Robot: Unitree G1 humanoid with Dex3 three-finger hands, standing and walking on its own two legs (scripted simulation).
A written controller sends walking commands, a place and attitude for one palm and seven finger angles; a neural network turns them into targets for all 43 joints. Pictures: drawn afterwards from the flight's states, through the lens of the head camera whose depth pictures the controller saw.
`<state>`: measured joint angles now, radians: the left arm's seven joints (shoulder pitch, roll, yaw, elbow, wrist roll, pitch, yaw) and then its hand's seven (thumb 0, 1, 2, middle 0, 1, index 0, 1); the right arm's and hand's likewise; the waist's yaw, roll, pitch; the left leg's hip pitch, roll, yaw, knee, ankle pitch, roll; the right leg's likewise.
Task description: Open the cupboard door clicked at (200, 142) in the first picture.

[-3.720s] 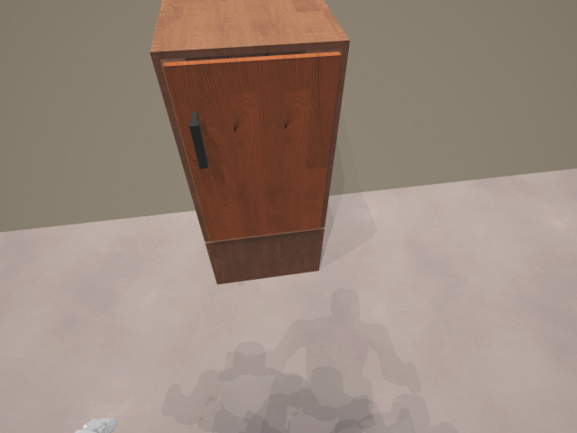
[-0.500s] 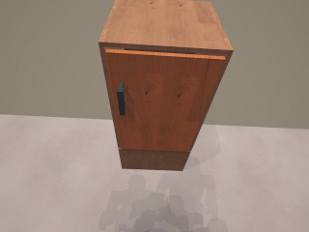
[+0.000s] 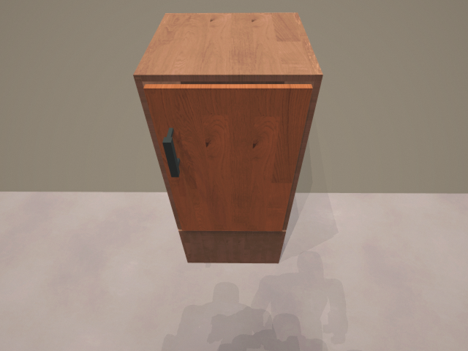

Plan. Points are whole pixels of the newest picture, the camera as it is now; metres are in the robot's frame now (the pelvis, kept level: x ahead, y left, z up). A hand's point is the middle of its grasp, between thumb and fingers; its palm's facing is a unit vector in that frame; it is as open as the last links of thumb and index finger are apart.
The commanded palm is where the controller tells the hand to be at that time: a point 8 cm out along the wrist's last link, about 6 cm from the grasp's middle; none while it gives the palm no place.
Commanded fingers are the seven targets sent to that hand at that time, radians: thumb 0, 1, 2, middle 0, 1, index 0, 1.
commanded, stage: come to a stop and stand still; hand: left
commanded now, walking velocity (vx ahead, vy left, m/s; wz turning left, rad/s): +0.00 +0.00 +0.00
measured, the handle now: (173, 152) +0.58 +0.20 -0.02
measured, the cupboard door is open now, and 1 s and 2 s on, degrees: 0 0 0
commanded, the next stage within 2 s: look again from close up in 0.22 s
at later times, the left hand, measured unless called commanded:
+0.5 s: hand out of the picture +0.03 +0.16 -0.16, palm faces -0.01 -0.98 -0.20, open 7.4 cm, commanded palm none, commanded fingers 0.00 0.90 0.90 -0.20 -0.30 -0.20 -0.30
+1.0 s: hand out of the picture +0.12 +0.17 -0.12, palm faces +0.16 -0.96 -0.22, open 7.4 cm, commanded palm +0.15 +0.21 -0.06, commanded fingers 0.00 0.78 0.85 -0.21 -0.38 -0.21 -0.38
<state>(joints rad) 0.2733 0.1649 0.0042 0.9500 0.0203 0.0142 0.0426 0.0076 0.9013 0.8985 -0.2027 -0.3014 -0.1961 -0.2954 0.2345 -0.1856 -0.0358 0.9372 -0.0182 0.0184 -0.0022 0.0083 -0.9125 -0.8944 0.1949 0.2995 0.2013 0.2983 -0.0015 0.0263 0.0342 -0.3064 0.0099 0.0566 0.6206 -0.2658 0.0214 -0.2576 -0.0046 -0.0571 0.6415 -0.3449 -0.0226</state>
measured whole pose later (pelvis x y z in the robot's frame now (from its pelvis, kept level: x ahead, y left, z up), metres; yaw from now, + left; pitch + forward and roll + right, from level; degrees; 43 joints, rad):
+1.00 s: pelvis +0.04 -0.02 +0.01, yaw -1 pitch +0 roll +1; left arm 0.43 0.17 0.01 0.59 -0.09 0.01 0.07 0.02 0.91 0.90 -0.20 -0.31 -0.20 -0.30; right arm 0.28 -0.19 0.01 0.97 0.02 -0.12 -0.06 0.01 -0.91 -0.89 0.20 0.30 0.20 0.30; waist 0.02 0.00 0.02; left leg -0.22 0.02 0.07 0.48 -0.26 -0.01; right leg -0.18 0.02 -0.05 0.50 -0.32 -0.04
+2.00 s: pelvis -0.02 +0.01 -0.07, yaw +0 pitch +15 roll -3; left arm 0.23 0.29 0.28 0.19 -0.32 -0.44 -0.34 0.00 -0.16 0.45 -0.28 -0.98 -0.27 -0.98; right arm 0.27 -0.28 -0.01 0.57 0.03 -0.21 -0.06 0.02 -0.91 -0.89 0.20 0.30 0.21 0.30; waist -0.02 0.02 -0.13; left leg -0.95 0.03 0.01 1.14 -0.45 0.03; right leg -0.86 0.00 -0.10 1.10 -0.51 -0.02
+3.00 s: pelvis +0.00 +0.01 -0.06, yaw +0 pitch +15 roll -3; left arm 0.00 0.39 0.42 0.42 -0.37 -0.38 -0.49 -0.01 -0.50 0.30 -0.30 -1.20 -0.30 -1.20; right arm 0.27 -0.27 0.03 0.55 0.04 -0.17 -0.05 0.02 -0.91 -0.89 0.20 0.30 0.21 0.30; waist -0.02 0.03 -0.12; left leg -0.91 0.04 0.00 1.09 -0.45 0.03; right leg -0.81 0.01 -0.10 1.04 -0.50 -0.03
